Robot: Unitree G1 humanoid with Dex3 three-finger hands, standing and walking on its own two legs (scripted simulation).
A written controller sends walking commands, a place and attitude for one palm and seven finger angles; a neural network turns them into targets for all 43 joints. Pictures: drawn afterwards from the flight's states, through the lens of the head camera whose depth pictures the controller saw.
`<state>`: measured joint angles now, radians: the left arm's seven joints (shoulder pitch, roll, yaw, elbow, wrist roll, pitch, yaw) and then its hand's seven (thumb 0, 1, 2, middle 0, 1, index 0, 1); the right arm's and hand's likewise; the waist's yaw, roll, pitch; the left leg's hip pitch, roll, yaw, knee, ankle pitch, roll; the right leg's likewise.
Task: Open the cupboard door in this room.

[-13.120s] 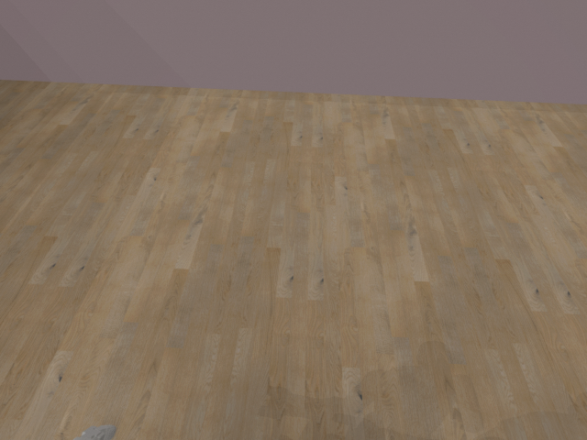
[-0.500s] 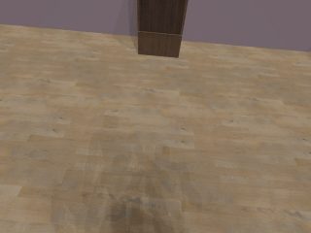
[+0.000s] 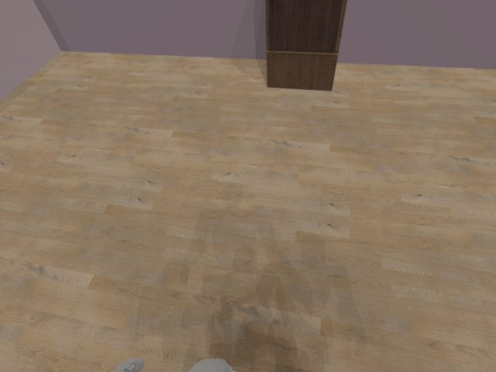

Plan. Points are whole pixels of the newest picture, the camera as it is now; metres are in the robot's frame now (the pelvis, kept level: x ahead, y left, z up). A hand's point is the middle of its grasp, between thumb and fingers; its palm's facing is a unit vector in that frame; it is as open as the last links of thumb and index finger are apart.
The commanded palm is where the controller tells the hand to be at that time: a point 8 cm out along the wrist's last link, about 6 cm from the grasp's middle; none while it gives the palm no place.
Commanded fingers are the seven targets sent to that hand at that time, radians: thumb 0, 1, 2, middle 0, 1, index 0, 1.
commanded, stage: turn or walk to find it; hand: left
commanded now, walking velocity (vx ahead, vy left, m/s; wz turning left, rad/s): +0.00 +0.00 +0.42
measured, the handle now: out of the picture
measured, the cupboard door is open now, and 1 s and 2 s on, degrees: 0 0 0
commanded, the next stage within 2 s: stand and wait in 0.40 s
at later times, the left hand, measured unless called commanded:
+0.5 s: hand out of the picture -0.02 +0.27 -0.17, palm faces +0.24 -0.94 -0.25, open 7.4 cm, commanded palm none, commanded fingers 0.00 0.90 0.90 -0.20 -0.30 -0.20 -0.30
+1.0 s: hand out of the picture -0.04 +0.20 -0.17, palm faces +0.30 -0.93 -0.21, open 7.3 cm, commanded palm none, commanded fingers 0.00 0.90 0.90 -0.20 -0.30 -0.20 -0.30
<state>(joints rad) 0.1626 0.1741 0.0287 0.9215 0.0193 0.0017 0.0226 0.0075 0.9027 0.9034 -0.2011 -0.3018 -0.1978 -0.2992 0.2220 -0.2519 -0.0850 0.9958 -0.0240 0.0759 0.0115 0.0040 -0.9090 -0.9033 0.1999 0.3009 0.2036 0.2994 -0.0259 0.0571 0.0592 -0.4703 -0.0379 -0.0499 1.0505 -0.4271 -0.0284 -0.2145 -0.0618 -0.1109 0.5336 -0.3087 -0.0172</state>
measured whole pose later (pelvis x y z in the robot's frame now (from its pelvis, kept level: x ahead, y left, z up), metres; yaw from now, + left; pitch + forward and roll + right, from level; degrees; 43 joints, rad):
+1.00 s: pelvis -0.01 +0.02 +0.00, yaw +15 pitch -1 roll +0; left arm 0.24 0.15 0.02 1.10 0.01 0.00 0.02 0.01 0.92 0.90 -0.20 -0.30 -0.20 -0.30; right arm 0.26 -0.19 -0.03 1.13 -0.01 0.02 -0.02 0.00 -0.91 -0.90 0.20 0.30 0.20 0.30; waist 0.01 0.03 0.04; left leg -0.18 0.05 0.00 0.50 -0.28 -0.02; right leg -0.23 -0.02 -0.12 0.52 -0.27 -0.02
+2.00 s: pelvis -0.03 +0.02 +0.00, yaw +24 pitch +0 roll +1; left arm 0.15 0.20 0.03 1.01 0.01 0.02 0.02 0.01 0.91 0.90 -0.20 -0.30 -0.19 -0.30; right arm 0.21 -0.18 -0.03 1.03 -0.02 0.00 -0.02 0.00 -0.91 -0.90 0.20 0.30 0.20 0.30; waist -0.01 0.01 0.04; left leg -0.24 -0.02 -0.04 0.46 -0.22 0.00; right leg -0.30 -0.05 -0.05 0.68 -0.41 0.05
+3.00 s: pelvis -0.05 +0.01 +0.01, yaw +28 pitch -2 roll +0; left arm 0.25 0.18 0.01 1.13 0.01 -0.01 0.02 0.01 0.90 0.90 -0.20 -0.30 -0.20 -0.30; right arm 0.28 -0.16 0.00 1.15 -0.01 -0.01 -0.02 0.00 -0.91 -0.90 0.20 0.30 0.20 0.30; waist 0.01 0.00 0.04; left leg -0.14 0.02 0.03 0.40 -0.22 -0.01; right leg -0.16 -0.04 -0.11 0.40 -0.20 0.00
